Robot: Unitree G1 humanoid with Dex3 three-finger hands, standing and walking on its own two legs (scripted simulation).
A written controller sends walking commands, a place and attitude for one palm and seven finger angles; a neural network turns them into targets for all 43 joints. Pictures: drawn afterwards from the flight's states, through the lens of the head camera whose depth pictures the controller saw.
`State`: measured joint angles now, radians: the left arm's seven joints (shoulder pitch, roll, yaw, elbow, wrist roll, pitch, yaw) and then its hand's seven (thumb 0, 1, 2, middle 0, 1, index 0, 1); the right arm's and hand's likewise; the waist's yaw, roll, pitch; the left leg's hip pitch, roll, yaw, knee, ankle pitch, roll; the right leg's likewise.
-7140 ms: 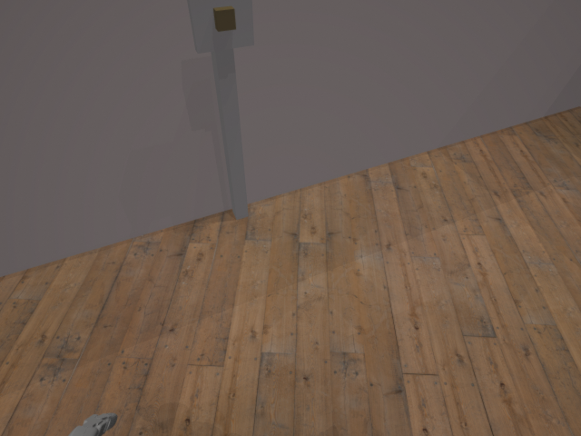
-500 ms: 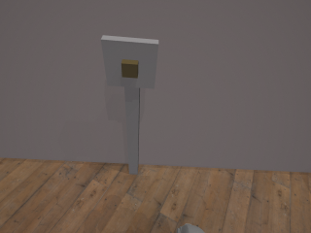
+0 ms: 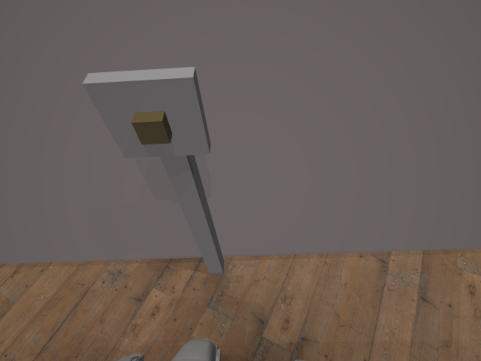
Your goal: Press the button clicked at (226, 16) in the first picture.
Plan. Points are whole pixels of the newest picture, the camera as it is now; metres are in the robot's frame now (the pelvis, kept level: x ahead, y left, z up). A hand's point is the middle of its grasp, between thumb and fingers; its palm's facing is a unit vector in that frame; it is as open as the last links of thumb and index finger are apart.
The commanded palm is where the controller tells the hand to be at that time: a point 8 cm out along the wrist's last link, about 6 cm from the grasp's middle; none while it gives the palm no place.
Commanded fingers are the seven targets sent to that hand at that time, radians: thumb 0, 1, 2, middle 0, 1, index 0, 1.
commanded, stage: come to a stop and stand still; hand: left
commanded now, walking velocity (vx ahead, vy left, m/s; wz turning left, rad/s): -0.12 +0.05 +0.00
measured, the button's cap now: (153, 127) +0.48 +0.18 +0.12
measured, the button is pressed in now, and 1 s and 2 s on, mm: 0 0 0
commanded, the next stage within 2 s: look again from close up in 0.92 s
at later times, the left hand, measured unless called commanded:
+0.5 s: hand out of the picture -0.03 +0.29 -0.17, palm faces +0.07 -0.97 -0.25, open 7.4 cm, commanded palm none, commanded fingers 0.00 0.90 0.90 -0.20 -0.30 -0.20 -0.30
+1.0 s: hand out of the picture -0.09 +0.30 -0.17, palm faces +0.03 -0.98 -0.19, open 7.4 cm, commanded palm none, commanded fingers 0.00 0.90 0.90 -0.20 -0.30 -0.20 -0.30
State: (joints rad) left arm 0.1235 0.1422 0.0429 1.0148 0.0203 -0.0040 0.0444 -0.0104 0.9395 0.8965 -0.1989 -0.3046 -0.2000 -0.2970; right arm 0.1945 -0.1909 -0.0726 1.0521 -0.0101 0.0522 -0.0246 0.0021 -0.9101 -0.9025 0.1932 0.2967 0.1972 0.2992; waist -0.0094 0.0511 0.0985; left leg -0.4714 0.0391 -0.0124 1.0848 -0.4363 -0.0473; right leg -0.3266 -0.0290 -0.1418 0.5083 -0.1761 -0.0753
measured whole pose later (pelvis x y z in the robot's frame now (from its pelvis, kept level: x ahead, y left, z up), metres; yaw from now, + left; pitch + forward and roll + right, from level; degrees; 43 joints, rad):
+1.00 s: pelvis -0.09 +0.13 +0.00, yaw +0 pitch -2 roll +0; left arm 0.34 0.14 0.01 1.04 0.02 0.02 0.04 0.01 0.91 0.90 -0.19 -0.30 -0.20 -0.30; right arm 0.34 -0.16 0.00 1.06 -0.02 0.01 -0.02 0.01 -0.91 -0.90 0.20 0.30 0.20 0.30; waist -0.01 0.00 0.00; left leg -0.21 -0.11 0.11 0.39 -0.16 0.13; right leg -0.27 -0.02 0.01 0.47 -0.18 -0.01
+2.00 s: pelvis -0.02 +0.03 +0.00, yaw -1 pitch +1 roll +1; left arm 0.34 0.15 0.04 1.02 0.04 0.02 0.00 0.01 0.91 0.90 -0.19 -0.30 -0.19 -0.30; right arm 0.33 -0.16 -0.03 1.09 -0.03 -0.01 -0.05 0.00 -0.91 -0.90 0.20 0.30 0.20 0.30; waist -0.02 0.00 0.00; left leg -0.23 0.02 0.08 0.55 -0.34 0.03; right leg -0.26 0.06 -0.07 0.53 -0.30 -0.10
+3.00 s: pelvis -0.01 -0.06 +0.00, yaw +0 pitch -1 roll -1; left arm 0.33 0.12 -0.02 1.07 0.01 -0.01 0.03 0.01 0.91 0.90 -0.20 -0.30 -0.20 -0.30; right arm 0.26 -0.15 -0.01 1.09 0.00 0.01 -0.02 0.01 -0.92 -0.90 0.20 0.30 0.20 0.30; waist 0.00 -0.04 0.04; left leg -0.29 0.03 0.01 0.47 -0.15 -0.01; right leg -0.11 0.00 0.01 0.45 -0.32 0.01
